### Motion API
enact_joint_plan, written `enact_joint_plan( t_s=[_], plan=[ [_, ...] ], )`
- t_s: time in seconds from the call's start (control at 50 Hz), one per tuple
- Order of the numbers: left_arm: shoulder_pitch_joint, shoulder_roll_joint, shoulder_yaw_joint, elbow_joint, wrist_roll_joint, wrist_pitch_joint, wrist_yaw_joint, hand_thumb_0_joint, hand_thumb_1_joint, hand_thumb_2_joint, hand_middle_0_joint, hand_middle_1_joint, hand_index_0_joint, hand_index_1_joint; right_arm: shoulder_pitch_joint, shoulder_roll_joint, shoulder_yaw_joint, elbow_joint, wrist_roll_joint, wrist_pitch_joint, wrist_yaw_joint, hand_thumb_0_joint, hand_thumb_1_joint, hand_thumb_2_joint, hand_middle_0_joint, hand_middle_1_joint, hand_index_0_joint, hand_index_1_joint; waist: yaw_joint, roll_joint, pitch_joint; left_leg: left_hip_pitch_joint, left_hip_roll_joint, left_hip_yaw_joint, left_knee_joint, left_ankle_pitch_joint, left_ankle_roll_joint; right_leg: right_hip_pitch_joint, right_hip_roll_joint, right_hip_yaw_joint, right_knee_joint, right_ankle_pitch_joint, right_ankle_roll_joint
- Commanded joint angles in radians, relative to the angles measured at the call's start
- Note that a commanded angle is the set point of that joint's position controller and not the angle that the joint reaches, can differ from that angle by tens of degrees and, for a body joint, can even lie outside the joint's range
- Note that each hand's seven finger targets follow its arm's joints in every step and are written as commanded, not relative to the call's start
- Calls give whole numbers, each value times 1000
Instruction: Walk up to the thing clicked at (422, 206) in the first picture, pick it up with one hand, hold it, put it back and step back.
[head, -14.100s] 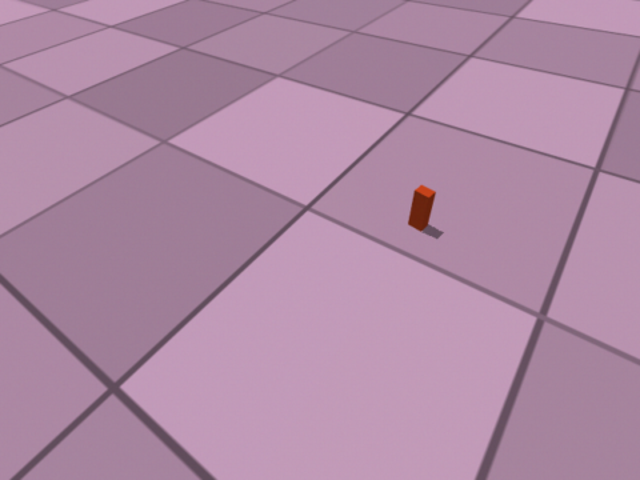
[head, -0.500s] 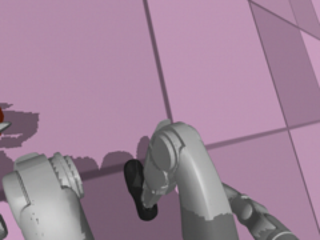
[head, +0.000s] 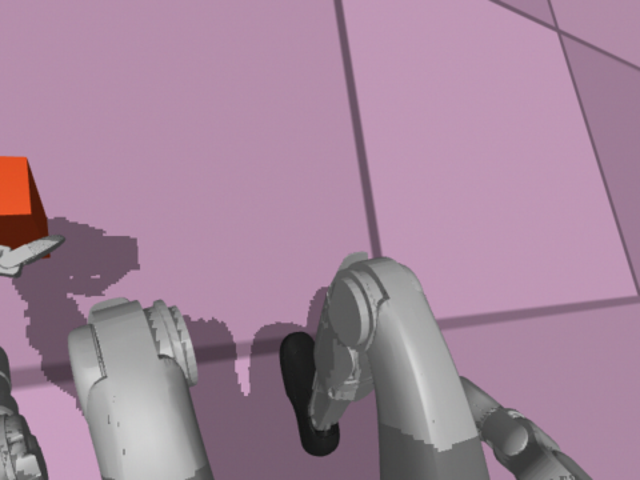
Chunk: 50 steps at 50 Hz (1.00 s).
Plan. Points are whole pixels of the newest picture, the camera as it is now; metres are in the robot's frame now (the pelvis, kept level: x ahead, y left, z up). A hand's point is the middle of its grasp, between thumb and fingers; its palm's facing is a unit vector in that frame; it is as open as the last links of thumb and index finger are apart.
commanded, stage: settle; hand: left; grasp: from the side
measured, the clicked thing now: out of the picture +0.43 +0.29 -0.14
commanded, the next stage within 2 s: hold in 0.20 s
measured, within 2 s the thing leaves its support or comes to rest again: neither
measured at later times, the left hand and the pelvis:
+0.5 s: hand out of the picture +0.41 +0.30 -0.01, palm faces +0.26 -0.96 -0.10, open 9.9 cm; pelvis +0.01 -0.01 +0.04, yaw +6 degrees
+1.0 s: hand out of the picture +0.38 +0.27 +0.18, palm faces +0.31 -0.95 -0.08, open 10.0 cm; pelvis +0.03 -0.01 +0.17, yaw +10 degrees
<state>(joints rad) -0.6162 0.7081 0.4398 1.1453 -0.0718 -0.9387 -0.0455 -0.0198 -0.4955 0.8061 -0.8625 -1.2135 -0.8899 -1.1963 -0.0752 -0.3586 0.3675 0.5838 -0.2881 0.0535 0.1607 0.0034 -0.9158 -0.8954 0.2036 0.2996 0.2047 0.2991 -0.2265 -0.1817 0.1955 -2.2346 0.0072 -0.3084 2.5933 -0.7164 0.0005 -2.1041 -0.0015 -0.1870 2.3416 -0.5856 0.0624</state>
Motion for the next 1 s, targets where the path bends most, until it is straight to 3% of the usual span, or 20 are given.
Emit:
enact_joint_plan(
  t_s=[0.0,0.04,0.08,0.1,0.18,0.2,0.24,0.28,0.3,0.36,0.4,0.52,0.56,0.58,0.62,0.72,0.8,0.88,0.92,0.98],
  plan=[
    [-224,117,-8,-276,-26,-15,-12,0,209,1260,-1356,-1444,-1360,-1456,99,-319,-165,-21,37,5,-24,0,-906,-898,200,300,200,300,-31,527,-670,418,31,102,-397,86,-18,262,42,-76,-153,119,-84],
    [-186,85,-15,-297,-27,16,-19,0,227,1263,-1358,-1450,-1364,-1460,117,-307,-189,-19,52,5,-24,0,-903,-897,200,300,200,300,-13,522,-692,415,26,109,-408,99,-16,253,38,-67,-154,125,-86],
    [-232,75,-39,-380,-26,42,-25,0,205,1251,-1363,-1449,-1368,-1459,135,-292,-210,-18,71,7,-29,0,-905,-897,200,300,200,300,-7,543,-715,417,23,120,-428,81,-13,231,33,-53,-162,105,-91],
    [-205,65,-29,-388,-32,58,-30,0,181,1242,-1354,-1448,-1361,-1458,137,-288,-226,-19,84,9,-32,0,-904,-897,200,300,200,300,14,532,-722,418,20,122,-442,62,-11,213,31,-47,-165,87,-93],
    [-191,0,-52,-409,-42,118,-42,0,173,1233,-1345,-1444,-1354,-1451,176,-268,-260,-9,116,13,-39,0,-903,-896,200,300,200,300,15,506,-742,426,14,134,-462,92,-8,201,22,-31,-177,103,-95],
    [-187,14,-37,-436,-47,129,-47,0,147,1221,-1345,-1441,-1355,-1448,174,-260,-263,-18,128,13,-41,0,-904,-896,200,300,200,300,32,501,-767,433,12,138,-468,94,-8,202,20,-25,-181,101,-96],
    [-193,-4,-56,-441,-41,153,-61,0,103,1224,-1340,-1449,-1350,-1456,189,-250,-286,-1,141,16,-48,0,-902,-896,200,300,200,300,39,492,-775,442,10,150,-475,99,-5,185,18,-11,-189,94,-100],
    [-187,-31,-64,-446,-47,174,-68,0,110,1217,-1326,-1441,-1337,-1447,186,-237,-294,-20,151,13,-52,0,-902,-896,200,300,200,300,33,451,-783,401,3,169,-471,80,6,222,17,-1,-215,81,-96],
    [-216,-46,-77,-477,-55,178,-71,0,147,1137,-1304,-1444,-1344,-1415,200,-232,-305,-5,156,13,-53,0,-929,-898,201,300,200,300,35,439,-802,387,-1,179,-473,74,9,236,17,5,-218,73,-95],
    [-120,-9,-21,-460,-54,207,-84,0,46,1144,-1245,-1431,-1288,-1404,192,-212,-320,-28,178,10,-63,0,-928,-898,201,300,200,299,86,408,-859,400,-7,204,-488,96,14,264,12,23,-237,71,-95],
    [-160,-21,-49,-580,-55,216,-108,0,26,1115,-1217,-1401,-1262,-1372,200,-213,-348,-24,191,12,-71,0,-925,-897,201,300,200,300,101,455,-918,463,-6,202,-522,108,8,250,7,28,-234,72,-102],
    [-119,-65,-20,-691,-103,296,-131,0,-61,1107,-1219,-1402,-1262,-1378,214,-170,-382,-49,238,-2,-95,0,-929,-898,201,299,200,299,126,385,-986,472,-11,241,-566,118,20,343,-2,68,-309,73,-98],
    [-80,-93,-24,-694,-105,328,-125,0,-107,1110,-1222,-1412,-1265,-1388,214,-162,-401,-55,253,-7,-105,0,-932,-898,201,299,200,299,136,368,-973,490,-11,247,-595,103,22,340,-6,82,-339,59,-100],
    [-84,-123,-53,-737,-105,339,-127,0,-113,1107,-1216,-1403,-1258,-1380,208,-156,-409,-65,258,-12,-109,0,-931,-898,201,299,200,299,127,364,-984,497,-12,250,-608,97,23,348,-7,88,-359,55,-100],
    [-91,-102,-36,-797,-100,362,-116,0,-127,1099,-1206,-1392,-1247,-1371,226,-146,-423,-73,267,-16,-120,0,-930,-898,201,300,200,300,145,354,-1026,525,-12,260,-633,98,25,398,-10,105,-401,51,-99],
    [-22,-151,-62,-909,-115,429,-108,0,-130,1089,-1210,-1388,-1254,-1364,235,-124,-441,-98,292,-31,-144,0,-931,-897,201,299,200,299,150,301,-1045,599,-10,260,-708,130,30,489,-12,123,-496,70,-95],
    [51,-175,-71,-969,-122,491,-85,0,-131,1076,-1206,-1377,-1250,-1353,228,-105,-445,-115,309,-44,-159,0,-934,-898,201,299,200,299,164,256,-1016,650,-4,265,-769,146,36,583,-10,138,-581,80,-89],
    [139,-248,-125,-988,-118,549,-54,0,-93,1087,-1234,-1394,-1279,-1368,243,-89,-449,-103,323,-48,-170,0,-928,-895,201,299,200,299,165,270,-942,755,1,243,-869,160,25,592,-12,132,-638,84,-94],
    [121,-204,-94,-1085,-109,558,-29,0,-92,1108,-1240,-1410,-1283,-1385,223,-82,-450,-135,327,-54,-176,0,-930,-896,201,299,200,299,181,297,-975,819,4,241,-913,195,22,660,-14,137,-673,113,-91],
    [175,-250,-130,-1119,-106,585,-8,0,-108,1113,-1250,-1412,-1292,-1390,237,-64,-452,-126,330,-55,-180,0,-926,-895,201,299,200,299,174,282,-928,861,3,244,-980,186,22,710,-12,142,-740,104,-90]
  ],
)
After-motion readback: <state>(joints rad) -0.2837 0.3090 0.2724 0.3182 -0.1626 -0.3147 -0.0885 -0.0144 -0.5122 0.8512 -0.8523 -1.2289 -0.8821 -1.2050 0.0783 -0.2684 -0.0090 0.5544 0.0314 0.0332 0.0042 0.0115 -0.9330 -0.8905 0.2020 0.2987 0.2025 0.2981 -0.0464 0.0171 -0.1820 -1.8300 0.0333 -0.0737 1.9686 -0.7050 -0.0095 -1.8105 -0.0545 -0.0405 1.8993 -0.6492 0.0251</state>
